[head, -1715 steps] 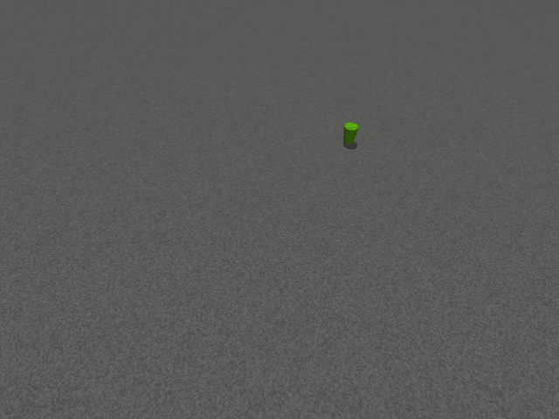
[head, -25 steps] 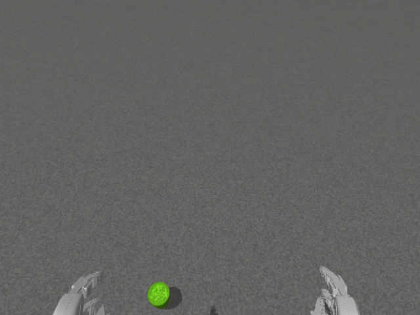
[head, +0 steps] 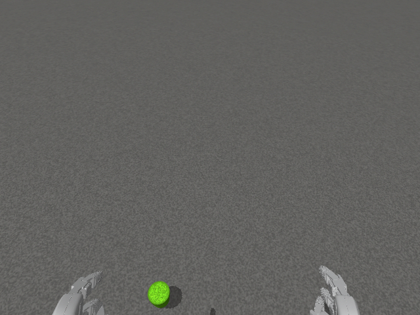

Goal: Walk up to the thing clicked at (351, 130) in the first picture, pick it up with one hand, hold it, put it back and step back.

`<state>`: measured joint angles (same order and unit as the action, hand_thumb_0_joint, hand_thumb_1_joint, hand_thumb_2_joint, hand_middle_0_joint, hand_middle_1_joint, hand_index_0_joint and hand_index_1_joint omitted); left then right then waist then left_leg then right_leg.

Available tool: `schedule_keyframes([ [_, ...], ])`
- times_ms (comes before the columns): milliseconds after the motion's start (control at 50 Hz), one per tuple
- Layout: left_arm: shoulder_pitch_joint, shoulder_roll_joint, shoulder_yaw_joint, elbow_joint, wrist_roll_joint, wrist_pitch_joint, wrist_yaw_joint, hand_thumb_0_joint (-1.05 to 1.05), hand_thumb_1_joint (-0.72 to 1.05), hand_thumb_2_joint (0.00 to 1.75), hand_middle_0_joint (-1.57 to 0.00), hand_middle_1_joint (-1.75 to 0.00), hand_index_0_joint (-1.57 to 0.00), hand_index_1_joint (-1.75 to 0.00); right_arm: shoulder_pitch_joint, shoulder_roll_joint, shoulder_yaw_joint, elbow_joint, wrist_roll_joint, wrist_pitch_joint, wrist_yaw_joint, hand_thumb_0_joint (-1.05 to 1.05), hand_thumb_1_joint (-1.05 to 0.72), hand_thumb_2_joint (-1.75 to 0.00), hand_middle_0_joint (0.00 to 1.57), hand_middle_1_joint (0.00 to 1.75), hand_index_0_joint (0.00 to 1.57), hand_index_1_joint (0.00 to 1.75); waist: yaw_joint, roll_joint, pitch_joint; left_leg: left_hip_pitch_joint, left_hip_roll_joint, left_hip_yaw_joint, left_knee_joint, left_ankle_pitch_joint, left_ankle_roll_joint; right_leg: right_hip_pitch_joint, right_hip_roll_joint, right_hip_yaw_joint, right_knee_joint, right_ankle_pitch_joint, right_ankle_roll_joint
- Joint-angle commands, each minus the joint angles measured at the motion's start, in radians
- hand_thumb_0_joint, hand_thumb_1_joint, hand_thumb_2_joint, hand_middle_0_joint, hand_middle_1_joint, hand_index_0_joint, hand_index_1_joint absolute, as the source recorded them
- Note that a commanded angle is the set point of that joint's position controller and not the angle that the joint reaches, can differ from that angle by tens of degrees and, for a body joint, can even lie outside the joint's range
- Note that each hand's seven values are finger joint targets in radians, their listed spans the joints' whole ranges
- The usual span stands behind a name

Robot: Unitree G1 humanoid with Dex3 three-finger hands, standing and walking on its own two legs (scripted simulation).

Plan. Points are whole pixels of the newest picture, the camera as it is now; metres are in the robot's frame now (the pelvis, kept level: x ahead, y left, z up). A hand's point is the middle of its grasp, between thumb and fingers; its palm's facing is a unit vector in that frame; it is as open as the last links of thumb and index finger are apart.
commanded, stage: stand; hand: left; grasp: from above
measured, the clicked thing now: (160, 296) +0.37 +0.17 -0.66
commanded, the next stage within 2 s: none
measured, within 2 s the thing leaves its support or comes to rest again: neither
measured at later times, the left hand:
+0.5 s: hand out of the picture +0.06 +0.24 -0.11, palm faces +0.02 -0.95 -0.32, open 7.4 cm
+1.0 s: hand out of the picture +0.04 +0.24 -0.10, palm faces +0.00 -0.94 -0.34, open 7.4 cm
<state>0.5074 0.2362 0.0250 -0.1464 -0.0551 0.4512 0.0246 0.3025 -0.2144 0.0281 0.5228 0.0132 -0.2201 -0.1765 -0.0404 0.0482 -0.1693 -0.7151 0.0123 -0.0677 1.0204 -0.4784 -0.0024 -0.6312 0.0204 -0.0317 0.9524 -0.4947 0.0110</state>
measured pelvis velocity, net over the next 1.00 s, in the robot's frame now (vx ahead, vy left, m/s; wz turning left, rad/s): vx -0.01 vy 0.00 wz -0.02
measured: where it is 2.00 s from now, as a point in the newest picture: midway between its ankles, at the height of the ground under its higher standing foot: outside the picture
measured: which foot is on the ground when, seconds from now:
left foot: down 0.00-1.00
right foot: down 0.00-1.00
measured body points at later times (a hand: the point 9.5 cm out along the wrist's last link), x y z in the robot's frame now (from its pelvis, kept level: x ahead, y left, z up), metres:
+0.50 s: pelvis +0.00 +0.01 +0.05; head +0.00 +0.01 +0.50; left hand +0.06 +0.29 -0.08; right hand +0.07 -0.27 -0.08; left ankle +0.02 +0.12 -0.68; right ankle -0.01 -0.13 -0.68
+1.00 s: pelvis -0.01 +0.00 +0.07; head -0.02 +0.00 +0.52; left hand +0.04 +0.29 -0.07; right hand +0.04 -0.29 -0.07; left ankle +0.02 +0.12 -0.68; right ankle -0.01 -0.13 -0.68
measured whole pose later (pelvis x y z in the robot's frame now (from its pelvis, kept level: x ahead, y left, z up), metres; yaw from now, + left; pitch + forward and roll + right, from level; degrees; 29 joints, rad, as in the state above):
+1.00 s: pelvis -0.01 +0.00 +0.07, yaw -1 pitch -5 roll +0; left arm 0.17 0.29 0.04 1.14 0.03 0.00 0.03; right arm 0.15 -0.30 -0.04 1.12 -0.02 -0.01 -0.02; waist 0.00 0.01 0.06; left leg -0.13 -0.01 -0.01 0.37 -0.16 0.01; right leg -0.09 -0.01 0.03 0.36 -0.20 0.02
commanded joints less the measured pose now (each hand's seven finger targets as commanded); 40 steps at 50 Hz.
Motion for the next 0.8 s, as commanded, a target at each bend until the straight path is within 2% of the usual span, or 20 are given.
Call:
schedule_keyframes([
  [0,-0.210,0.211,0.081,0.325,0.122,-0.328,0.038,0.00,0.90,0.90,-0.20,-0.30,-0.20,-0.30,-0.165,-0.248,-0.112,0.093,-0.124,0.085,0.077,0.00,-0.90,-0.90,0.20,0.30,0.20,0.30,0.080,-0.137,0.103,0.200,0.025,-0.005,-0.247,0.269,0.077,0.195,-0.087,0.157,-0.273,0.143,-0.085],
  [20,-0.218,0.221,0.078,0.378,0.127,-0.365,0.032,0.00,0.90,0.90,-0.20,-0.30,-0.20,-0.30,-0.160,-0.236,-0.110,0.088,-0.128,0.102,0.097,0.00,-0.90,-0.90,0.20,0.30,0.20,0.30,0.057,-0.164,0.087,0.233,0.008,0.024,-0.238,0.263,0.072,0.187,-0.103,0.195,-0.297,0.166,-0.096],
  [40,-0.247,0.211,0.068,0.422,0.128,-0.383,0.023,0.00,0.90,0.90,-0.20,-0.30,-0.20,-0.30,-0.119,-0.231,-0.104,0.099,-0.122,0.114,0.109,0.00,-0.90,-0.90,0.20,0.30,0.20,0.30,0.025,-0.119,0.084,0.241,0.002,0.002,-0.257,0.258,0.065,0.184,-0.087,0.188,-0.288,0.185,-0.101],
  [80,-0.272,0.214,0.061,0.492,0.122,-0.411,0.015,0.00,0.90,0.90,-0.20,-0.30,-0.20,-0.30,-0.112,-0.205,-0.096,0.149,-0.078,0.121,0.142,0.00,-0.90,-0.90,0.20,0.30,0.20,0.30,0.047,-0.047,0.044,0.326,0.009,-0.010,-0.308,0.260,0.071,0.258,-0.096,0.158,-0.262,0.269,-0.076],
  [100,-0.266,0.206,0.063,0.532,0.114,-0.415,0.014,0.00,0.90,0.90,-0.20,-0.30,-0.20,-0.30,-0.137,-0.207,-0.102,0.162,-0.071,0.126,0.151,0.00,-0.90,-0.90,0.20,0.30,0.20,0.30,0.064,-0.079,0.050,0.362,0.013,-0.004,-0.318,0.281,0.069,0.243,-0.096,0.157,-0.280,0.266,-0.072],
  [140,-0.286,0.194,0.065,0.613,0.101,-0.421,0.015,0.00,0.90,0.90,-0.20,-0.30,-0.20,-0.30,-0.152,-0.212,-0.108,0.182,-0.061,0.134,0.158,0.00,-0.90,-0.90,0.20,0.30,0.20,0.30,0.069,-0.073,0.037,0.387,0.024,-0.026,-0.343,0.307,0.066,0.260,-0.092,0.144,-0.298,0.269,-0.059],
  [180,-0.316,0.189,0.062,0.694,0.099,-0.430,0.018,0.00,0.90,0.90,-0.20,-0.30,-0.20,-0.30,-0.165,-0.214,-0.109,0.220,-0.062,0.143,0.161,0.00,-0.90,-0.90,0.20,0.30,0.20,0.30,0.068,-0.018,0.065,0.387,0.051,-0.070,-0.421,0.256,0.072,0.280,-0.079,0.122,-0.306,0.236,-0.047],
  [200,-0.306,0.185,0.063,0.731,0.100,-0.436,0.018,0.00,0.90,0.90,-0.20,-0.30,-0.20,-0.30,-0.180,-0.220,-0.112,0.235,-0.065,0.148,0.161,0.00,-0.90,-0.90,0.20,0.30,0.20,0.30,0.077,0.004,0.065,0.396,0.063,-0.084,-0.441,0.248,0.075,0.302,-0.077,0.109,-0.314,0.235,-0.042],
  [240,-0.311,0.180,0.061,0.792,0.098,-0.446,0.017,0.00,0.90,0.90,-0.20,-0.30,-0.20,-0.30,-0.171,-0.223,-0.112,0.261,-0.067,0.156,0.156,0.00,-0.90,-0.90,0.20,0.30,0.20,0.30,0.069,0.017,0.085,0.414,0.080,-0.101,-0.486,0.261,0.076,0.319,-0.069,0.098,-0.327,0.250,-0.035],
  [260,-0.308,0.178,0.060,0.824,0.099,-0.450,0.017,0.00,0.90,0.90,-0.20,-0.30,-0.20,-0.30,-0.178,-0.229,-0.113,0.275,-0.065,0.162,0.154,0.00,-0.90,-0.90,0.20,0.30,0.20,0.30,0.072,0.025,0.109,0.400,0.082,-0.106,-0.519,0.231,0.073,0.339,-0.071,0.097,-0.354,0.249,-0.035],
  [320,-0.300,0.189,0.061,0.909,0.095,-0.462,0.017,0.00,0.90,0.90,-0.20,-0.30,-0.20,-0.30,-0.163,-0.228,-0.113,0.318,-0.060,0.170,0.147,0.00,-0.90,-0.90,0.20,0.30,0.20,0.30,0.065,-0.017,0.124,0.460,0.074,-0.081,-0.528,0.317,0.063,0.373,-0.085,0.112,-0.417,0.322,-0.039],
  [380,-0.313,0.199,0.060,0.978,0.089,-0.466,0.019,0.00,0.90,0.90,-0.20,-0.30,-0.20,-0.30,-0.148,-0.229,-0.110,0.362,-0.055,0.177,0.142,0.00,-0.90,-0.90,0.20,0.30,0.20,0.30,0.051,-0.041,0.145,0.504,0.063,-0.058,-0.561,0.341,0.051,0.405,-0.098,0.129,-0.480,0.369,-0.043],
  [480,-0.325,0.207,0.057,1.065,0.082,-0.470,0.025,0.00,0.90,0.90,-0.20,-0.30,-0.20,-0.30,-0.146,-0.240,-0.106,0.423,-0.046,0.186,0.138,0.00,-0.90,-0.90,0.20,0.30,0.20,0.30,0.047,-0.043,0.158,0.562,0.069,-0.049,-0.608,0.399,0.044,0.456,-0.109,0.132,-0.544,0.414,-0.034],
  [680,-0.339,0.218,0.049,1.177,0.087,-0.465,0.020,0.00,0.90,0.90,-0.20,-0.30,-0.20,-0.30,-0.188,-0.258,-0.101,0.492,-0.040,0.192,0.140,0.00,-0.90,-0.90,0.20,0.30,0.20,0.30,0.053,-0.042,0.234,0.561,0.079,-0.065,-0.729,0.252,0.032,0.475,-0.106,0.127,-0.626,0.311,-0.025],
  [780,-0.343,0.223,0.046,1.207,0.085,-0.467,0.016,0.00,0.90,0.90,-0.20,-0.30,-0.20,-0.30,-0.191,-0.261,-0.098,0.516,-0.037,0.192,0.144,0.00,-0.90,-0.90,0.20,0.30,0.20,0.30,0.053,-0.041,0.235,0.566,0.081,-0.062,-0.742,0.244,0.028,0.484,-0.113,0.132,-0.649,0.299,-0.025],
])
